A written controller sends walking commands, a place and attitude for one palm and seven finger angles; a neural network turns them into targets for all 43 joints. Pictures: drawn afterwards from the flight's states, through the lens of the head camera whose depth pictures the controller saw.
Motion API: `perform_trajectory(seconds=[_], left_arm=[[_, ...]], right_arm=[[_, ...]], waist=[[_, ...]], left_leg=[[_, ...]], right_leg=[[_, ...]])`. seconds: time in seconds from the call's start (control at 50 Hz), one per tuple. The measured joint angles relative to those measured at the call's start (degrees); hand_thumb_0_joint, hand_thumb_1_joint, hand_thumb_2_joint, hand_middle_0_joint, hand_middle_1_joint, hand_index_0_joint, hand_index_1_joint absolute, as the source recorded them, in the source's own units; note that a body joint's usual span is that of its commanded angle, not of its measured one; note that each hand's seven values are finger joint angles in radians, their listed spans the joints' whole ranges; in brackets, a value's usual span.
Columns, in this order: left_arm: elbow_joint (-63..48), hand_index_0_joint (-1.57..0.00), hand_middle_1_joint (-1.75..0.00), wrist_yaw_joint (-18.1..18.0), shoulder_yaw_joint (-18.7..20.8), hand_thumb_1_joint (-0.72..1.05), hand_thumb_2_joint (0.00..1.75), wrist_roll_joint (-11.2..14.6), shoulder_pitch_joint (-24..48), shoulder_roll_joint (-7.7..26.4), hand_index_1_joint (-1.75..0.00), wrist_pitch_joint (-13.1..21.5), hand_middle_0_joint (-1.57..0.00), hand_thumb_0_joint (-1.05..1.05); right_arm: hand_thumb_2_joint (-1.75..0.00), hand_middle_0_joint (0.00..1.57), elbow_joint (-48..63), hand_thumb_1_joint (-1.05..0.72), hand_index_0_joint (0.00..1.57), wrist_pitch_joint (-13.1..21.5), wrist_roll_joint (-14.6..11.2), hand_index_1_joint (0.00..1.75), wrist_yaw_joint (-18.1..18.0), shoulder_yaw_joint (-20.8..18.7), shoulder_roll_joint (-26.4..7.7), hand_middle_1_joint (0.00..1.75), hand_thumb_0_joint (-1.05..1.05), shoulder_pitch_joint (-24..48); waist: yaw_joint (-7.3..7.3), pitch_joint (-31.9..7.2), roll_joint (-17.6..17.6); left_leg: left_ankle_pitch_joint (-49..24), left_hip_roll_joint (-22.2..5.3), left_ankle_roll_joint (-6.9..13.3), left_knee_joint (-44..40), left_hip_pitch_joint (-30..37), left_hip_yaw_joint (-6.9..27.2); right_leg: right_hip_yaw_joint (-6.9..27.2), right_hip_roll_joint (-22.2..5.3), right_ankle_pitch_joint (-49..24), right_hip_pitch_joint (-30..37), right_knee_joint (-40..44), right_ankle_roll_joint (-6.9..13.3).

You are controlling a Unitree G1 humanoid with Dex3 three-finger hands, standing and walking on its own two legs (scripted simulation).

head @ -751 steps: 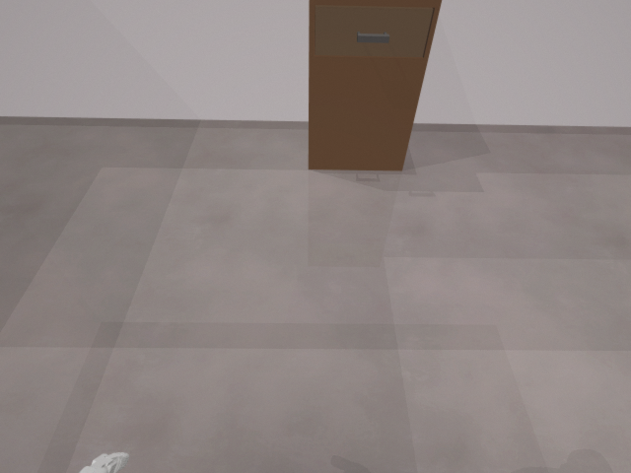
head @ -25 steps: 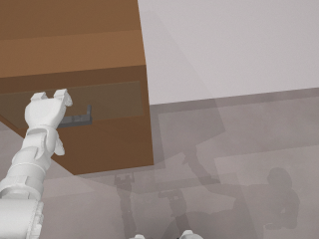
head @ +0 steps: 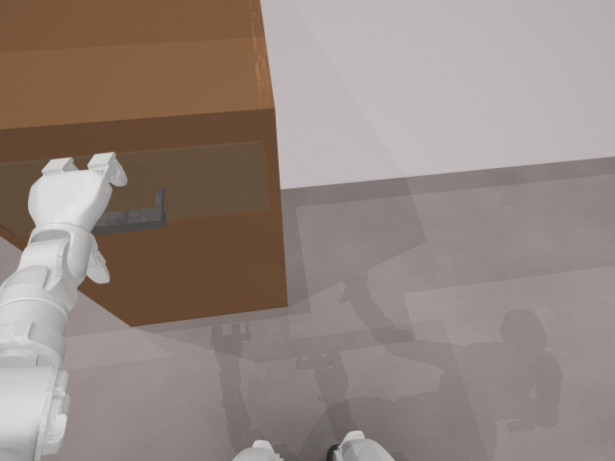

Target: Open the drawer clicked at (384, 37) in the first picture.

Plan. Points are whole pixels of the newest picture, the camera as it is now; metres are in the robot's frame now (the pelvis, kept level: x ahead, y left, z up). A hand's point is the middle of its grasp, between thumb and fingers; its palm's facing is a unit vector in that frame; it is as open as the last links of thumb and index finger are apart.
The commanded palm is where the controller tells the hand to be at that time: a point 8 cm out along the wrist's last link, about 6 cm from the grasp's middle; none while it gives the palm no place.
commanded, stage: lower the fingers behind the handle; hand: left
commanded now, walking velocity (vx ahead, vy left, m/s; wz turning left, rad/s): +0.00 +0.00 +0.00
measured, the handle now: (124, 209) +0.48 +0.29 -0.05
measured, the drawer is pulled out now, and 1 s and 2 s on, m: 0.00 0.00 0.00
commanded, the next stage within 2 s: lift the fingers back up to retry in 1.62 s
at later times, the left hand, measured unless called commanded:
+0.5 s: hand (99, 227) +0.44 +0.31 -0.03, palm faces -0.02 -0.05 -1.00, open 13.7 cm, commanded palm +0.42 +0.30 +0.03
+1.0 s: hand (98, 238) +0.42 +0.31 -0.04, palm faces -0.05 +0.01 -1.00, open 13.8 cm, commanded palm +0.41 +0.29 +0.00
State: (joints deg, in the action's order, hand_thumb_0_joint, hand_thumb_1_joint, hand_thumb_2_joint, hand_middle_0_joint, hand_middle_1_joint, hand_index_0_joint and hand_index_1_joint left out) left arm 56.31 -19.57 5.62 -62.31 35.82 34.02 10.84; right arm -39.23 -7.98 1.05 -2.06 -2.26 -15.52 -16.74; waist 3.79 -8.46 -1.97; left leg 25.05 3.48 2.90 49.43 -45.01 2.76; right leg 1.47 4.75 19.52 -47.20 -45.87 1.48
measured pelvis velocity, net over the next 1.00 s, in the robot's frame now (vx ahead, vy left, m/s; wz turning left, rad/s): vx -0.01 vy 0.00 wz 0.00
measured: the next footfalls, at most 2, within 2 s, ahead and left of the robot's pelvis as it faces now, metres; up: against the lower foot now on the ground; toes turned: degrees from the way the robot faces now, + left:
none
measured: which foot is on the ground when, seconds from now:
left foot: down 0.00-1.00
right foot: down 0.00-1.00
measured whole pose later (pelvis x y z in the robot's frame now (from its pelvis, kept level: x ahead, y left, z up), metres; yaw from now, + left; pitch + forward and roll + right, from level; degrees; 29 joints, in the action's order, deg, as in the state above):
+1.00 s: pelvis -0.01 +0.00 -0.03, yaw +0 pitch +25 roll -3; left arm 59.5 -25.7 3.6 -63.5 37.6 33.1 8.0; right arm -40.7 -7.7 2.2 -0.3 -2.1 -15.2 -16.5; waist 3.2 -10.5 -2.6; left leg 29.0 3.8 3.1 59.8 -55.4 3.2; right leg 0.0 4.8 23.1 -57.1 -55.2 1.2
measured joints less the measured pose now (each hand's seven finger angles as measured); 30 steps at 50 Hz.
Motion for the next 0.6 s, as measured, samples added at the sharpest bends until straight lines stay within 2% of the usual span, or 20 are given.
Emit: perform_trajectory(seconds=[0.06, 0.14, 0.26, 0.36, 0.48, 0.52, 0.6], left_arm=[[-0.8, -0.32, -1.2, -1.2, 0.9, -0.48, 0.3, -0.4, -0.3, 0.2, -1.2, 0.2, -0.32, 0.0], [-0.1, -0.33, -1.2, -2.8, -0.3, -0.48, 0.3, 0.1, -0.1, -0.6, -1.23, -0.5, -0.33, 0.0], [2.8, -0.33, -1.2, -1.8, -0.9, -0.48, 0.3, -0.1, 0.3, -1.1, -1.22, -3.2, -0.33, 0.0], [1.7, -0.32, -1.2, -1.7, -1.0, -0.48, 0.3, -0.7, -0.2, -1.5, -1.21, -0.9, -0.32, 0.0], [0.3, -0.32, -1.2, -5.1, -0.1, -0.48, 0.3, -1.4, -0.3, -1.8, -1.21, 0.4, -0.33, 0.0], [-0.1, -0.33, -1.21, -6.1, -0.1, -0.48, 0.3, -1.6, -0.5, -2.2, -1.22, 0.0, -0.33, 0.0], [0.9, -0.33, -1.21, -6.5, -0.7, -0.48, 0.3, -1.3, -0.4, -2.9, -1.22, -3.3, -0.33, 0.0]], right_arm=[[-0.89, 0.2, -0.3, -0.91, 0.21, -0.3, 0.3, 0.3, 0.4, 0.0, 0.1, 0.3, 0.0, -0.3], [-0.89, 0.2, -0.8, -0.91, 0.21, -0.7, 0.2, 0.3, 1.0, -0.1, 0.0, 0.29, 0.0, -0.8], [-0.89, 0.2, -0.6, -0.91, 0.21, -0.9, 0.0, 0.3, 1.4, 0.3, 0.4, 0.3, 0.0, -0.8], [-0.89, 0.21, -0.5, -0.91, 0.21, -0.5, 0.5, 0.3, 1.2, 0.1, 0.6, 0.3, 0.0, -1.0], [-0.89, 0.2, -1.3, -0.91, 0.21, -0.6, 1.4, 0.3, 1.8, -0.3, 0.3, 0.3, 0.0, -0.5], [-0.89, 0.2, -1.5, -0.91, 0.21, -0.8, 1.5, 0.3, 2.2, -0.3, 0.1, 0.3, 0.0, -0.2], [-0.89, 0.2, -1.4, -0.91, 0.21, -1.3, 1.4, 0.3, 2.7, -0.3, 0.2, 0.29, 0.0, 0.5]], waist=[[0.15, -0.4, -0.2], [-0.3, -0.6, -0.7], [-0.09, -0.6, -0.6], [0.06, -0.7, -0.4], [0.1, -1.5, -0.3], [-0.07, -1.7, -0.5], [-0.24, -1.5, -0.9]], left_leg=[[0.4, 0.0, 0.2, 0.7, -0.7, -0.3], [0.7, 0.2, 0.5, 1.2, -1.0, -0.5], [0.7, 0.4, 0.9, 1.3, -1.3, -0.8], [1.3, 0.5, 1.1, 2.6, -2.6, -0.4], [2.7, 0.5, 1.1, 5.7, -5.5, -0.1], [3.0, 0.5, 1.0, 6.5, -6.1, -0.1], [3.1, 0.4, 1.0, 7.0, -6.4, -0.1]], right_leg=[[0.2, 0.0, 0.3, -0.7, -0.6, -0.2], [0.4, -0.1, 0.6, -0.9, -1.0, -0.6], [0.7, -0.3, 0.6, -1.3, -1.0, -1.0], [0.2, -0.4, 1.0, -2.1, -1.7, -1.1], [-0.3, -0.3, 2.3, -4.8, -4.4, -1.2], [-0.4, -0.3, 2.5, -5.4, -5.0, -1.3], [-0.5, -0.2, 2.6, -5.6, -5.3, -1.3]])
